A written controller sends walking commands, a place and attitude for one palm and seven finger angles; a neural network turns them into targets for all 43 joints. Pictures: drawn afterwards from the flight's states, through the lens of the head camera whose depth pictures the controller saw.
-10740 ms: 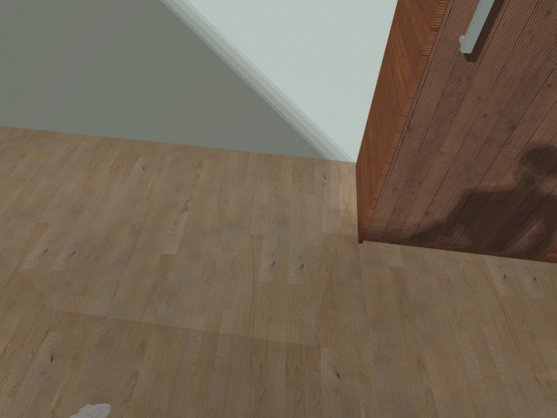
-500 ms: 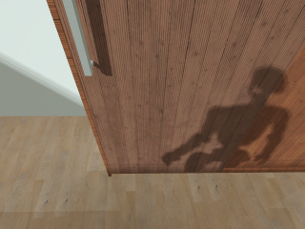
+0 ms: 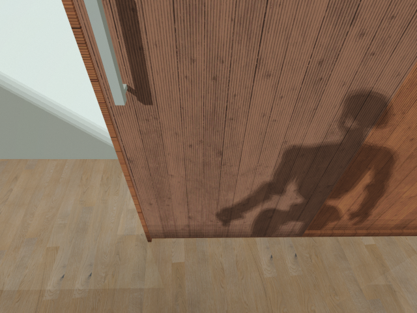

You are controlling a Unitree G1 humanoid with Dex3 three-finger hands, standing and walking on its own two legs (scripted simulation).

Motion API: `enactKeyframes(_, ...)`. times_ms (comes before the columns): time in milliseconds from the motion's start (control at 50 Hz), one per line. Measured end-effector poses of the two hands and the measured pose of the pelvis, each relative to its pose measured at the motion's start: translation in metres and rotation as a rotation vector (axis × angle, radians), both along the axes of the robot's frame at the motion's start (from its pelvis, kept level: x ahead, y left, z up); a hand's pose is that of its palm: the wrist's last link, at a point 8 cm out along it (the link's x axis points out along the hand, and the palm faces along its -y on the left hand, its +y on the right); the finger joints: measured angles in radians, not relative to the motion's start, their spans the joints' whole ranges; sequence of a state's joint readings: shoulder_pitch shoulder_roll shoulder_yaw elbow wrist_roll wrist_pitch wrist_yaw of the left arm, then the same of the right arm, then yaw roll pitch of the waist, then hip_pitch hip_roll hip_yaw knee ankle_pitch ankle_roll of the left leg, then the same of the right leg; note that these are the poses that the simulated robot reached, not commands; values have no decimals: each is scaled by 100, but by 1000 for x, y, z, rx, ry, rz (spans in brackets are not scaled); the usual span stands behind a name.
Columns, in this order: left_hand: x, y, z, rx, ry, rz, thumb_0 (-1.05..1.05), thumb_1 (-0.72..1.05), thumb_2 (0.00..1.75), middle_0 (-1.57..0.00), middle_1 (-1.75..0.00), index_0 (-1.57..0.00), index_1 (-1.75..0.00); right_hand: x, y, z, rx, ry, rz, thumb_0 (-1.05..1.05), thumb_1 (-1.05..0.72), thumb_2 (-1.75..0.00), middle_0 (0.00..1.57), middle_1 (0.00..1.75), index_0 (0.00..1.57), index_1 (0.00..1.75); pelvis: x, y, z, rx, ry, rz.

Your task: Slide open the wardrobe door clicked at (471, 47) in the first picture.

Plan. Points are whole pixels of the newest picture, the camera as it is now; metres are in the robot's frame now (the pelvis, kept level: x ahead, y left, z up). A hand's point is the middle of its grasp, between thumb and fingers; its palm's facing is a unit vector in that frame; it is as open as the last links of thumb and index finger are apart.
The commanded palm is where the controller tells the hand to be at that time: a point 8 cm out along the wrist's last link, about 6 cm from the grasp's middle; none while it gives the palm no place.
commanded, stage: look again from close up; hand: left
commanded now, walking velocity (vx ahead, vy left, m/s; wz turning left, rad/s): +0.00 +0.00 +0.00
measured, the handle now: (109, 46) +0.56 +0.25 +0.24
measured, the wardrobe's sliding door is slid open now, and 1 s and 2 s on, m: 0.00 0.00 0.00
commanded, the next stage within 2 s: none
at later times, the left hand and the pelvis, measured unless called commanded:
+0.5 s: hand out of the picture +0.07 +0.24 -0.16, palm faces -0.02 -0.95 -0.31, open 7.4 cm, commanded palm none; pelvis +0.01 +0.00 +0.00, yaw +0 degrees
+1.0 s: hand out of the picture +0.08 +0.24 -0.16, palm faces -0.03 -0.95 -0.31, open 7.4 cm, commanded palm none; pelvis +0.02 +0.00 +0.00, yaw +0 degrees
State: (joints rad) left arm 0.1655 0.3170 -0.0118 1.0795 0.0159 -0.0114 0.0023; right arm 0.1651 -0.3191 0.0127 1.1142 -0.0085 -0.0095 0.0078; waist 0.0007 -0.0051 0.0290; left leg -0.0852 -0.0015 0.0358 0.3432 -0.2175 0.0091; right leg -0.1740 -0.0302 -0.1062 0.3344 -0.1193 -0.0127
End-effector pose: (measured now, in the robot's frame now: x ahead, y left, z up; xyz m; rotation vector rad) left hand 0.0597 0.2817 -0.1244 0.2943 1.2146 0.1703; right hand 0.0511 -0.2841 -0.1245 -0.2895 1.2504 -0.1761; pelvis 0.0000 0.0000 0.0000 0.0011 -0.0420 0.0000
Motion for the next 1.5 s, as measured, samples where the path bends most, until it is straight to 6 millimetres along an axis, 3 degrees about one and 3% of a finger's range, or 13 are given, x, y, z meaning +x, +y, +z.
enactKeyframes(1500,24,8,1,2,4,8,1,90,90,-20,-30,-20,-30,38,-2,8,-26,-26,23,0,-90,-89,20,30,20,30,23,2,2,-5,10,2)
